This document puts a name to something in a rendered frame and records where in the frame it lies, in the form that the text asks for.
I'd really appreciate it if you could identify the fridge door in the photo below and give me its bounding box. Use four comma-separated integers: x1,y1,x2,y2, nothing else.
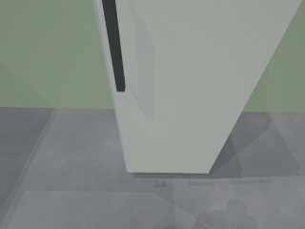
96,0,302,174

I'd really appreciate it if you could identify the handle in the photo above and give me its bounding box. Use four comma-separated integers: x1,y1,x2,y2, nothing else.
102,0,126,92

